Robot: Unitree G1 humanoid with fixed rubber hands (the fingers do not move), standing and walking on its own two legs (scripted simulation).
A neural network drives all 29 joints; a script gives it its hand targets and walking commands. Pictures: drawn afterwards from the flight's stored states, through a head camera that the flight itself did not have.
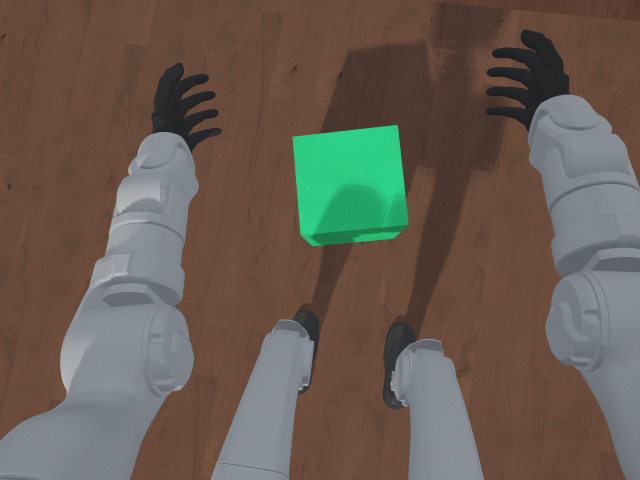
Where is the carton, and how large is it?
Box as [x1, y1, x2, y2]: [293, 125, 408, 245]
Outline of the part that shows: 397,125 293,137 300,232 301,235 312,245 393,238 408,224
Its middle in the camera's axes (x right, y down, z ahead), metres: +0.07 -0.12 +0.88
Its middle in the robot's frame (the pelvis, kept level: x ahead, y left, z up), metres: +0.53 +0.05 -0.53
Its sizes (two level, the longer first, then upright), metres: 0.210 0.200 0.250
